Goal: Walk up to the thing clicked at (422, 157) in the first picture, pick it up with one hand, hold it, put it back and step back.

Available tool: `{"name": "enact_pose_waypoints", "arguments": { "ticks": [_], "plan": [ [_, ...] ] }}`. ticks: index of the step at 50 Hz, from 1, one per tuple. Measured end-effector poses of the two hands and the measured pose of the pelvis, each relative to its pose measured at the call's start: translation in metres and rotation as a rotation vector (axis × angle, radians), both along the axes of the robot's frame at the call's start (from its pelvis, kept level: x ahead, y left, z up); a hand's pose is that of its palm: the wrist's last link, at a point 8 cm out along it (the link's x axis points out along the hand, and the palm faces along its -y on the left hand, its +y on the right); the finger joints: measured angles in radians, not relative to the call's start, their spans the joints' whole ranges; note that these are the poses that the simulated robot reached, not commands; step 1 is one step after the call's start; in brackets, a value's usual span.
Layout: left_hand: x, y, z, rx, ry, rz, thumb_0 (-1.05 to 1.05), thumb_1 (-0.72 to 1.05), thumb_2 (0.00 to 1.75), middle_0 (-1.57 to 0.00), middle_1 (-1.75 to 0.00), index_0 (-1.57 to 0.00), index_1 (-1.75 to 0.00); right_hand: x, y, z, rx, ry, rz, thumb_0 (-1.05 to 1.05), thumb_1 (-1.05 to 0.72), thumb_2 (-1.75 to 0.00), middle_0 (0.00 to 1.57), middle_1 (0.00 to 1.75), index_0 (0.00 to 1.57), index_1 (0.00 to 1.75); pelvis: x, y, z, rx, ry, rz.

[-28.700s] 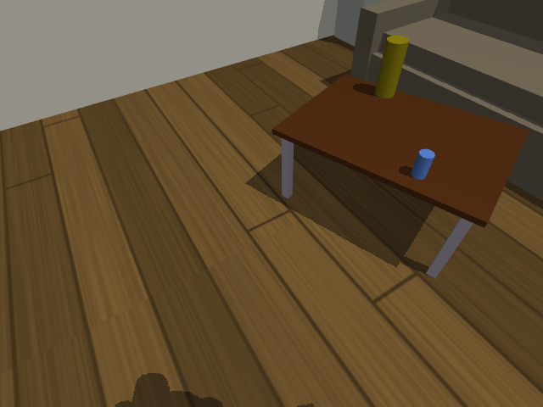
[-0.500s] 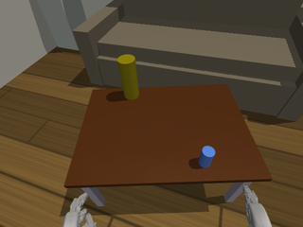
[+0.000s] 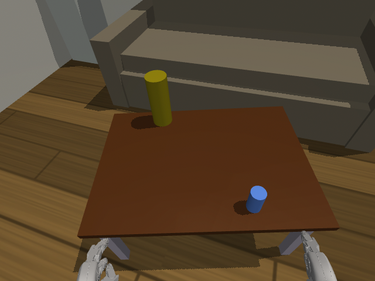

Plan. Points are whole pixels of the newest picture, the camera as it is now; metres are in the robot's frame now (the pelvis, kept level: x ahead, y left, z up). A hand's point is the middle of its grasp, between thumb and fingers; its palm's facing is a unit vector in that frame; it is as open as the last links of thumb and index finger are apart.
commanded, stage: home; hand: right
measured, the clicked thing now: (255, 199) +0.43 -0.20 -0.24
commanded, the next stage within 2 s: stand in 0.72 s
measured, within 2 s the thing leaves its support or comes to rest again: neither
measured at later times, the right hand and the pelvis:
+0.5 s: hand (287, 279) +0.16 -0.17 -0.06, palm faces +0.11 +0.96 -0.27, open 17.5 cm; pelvis -0.01 +0.01 +0.00, yaw +0 degrees
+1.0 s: hand out of the picture +0.12 -0.23 -0.11, palm faces -0.04 +0.94 -0.34, open 16.0 cm; pelvis -0.01 +0.00 +0.01, yaw +0 degrees
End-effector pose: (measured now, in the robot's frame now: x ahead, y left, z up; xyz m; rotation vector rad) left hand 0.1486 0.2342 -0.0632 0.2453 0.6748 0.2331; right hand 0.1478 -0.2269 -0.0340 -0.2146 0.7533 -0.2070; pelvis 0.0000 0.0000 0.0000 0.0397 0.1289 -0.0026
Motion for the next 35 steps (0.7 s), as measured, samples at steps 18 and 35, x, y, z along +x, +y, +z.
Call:
{"name": "enact_pose_waypoints", "arguments": {
  "ticks": [18, 35],
  "plan": [
    [-0.009, 0.006, -0.003, 0.002, 0.008, 0.009, 0.02, 0.9, 0.9, -0.2, -0.3, -0.2, -0.31, -0.007, 0.004, 0.001, -0.005, 0.007, -0.002, -0.01, 0.55, -0.04, 0.05, 0.05, 0.06, 0.04, -0.006, 0.004, -0.001, -0.004, -0.003, 0.001],
    [-0.014, 0.009, -0.002, 0.012, -0.006, 0.017, 0.02, 0.9, 0.9, -0.2, -0.3, -0.2, -0.31, -0.012, 0.006, 0.001, -0.006, 0.004, 0.001, -0.01, 0.54, -0.05, 0.06, 0.05, 0.06, 0.05, -0.011, 0.005, -0.002, -0.007, -0.005, 0.0]
  ]
}}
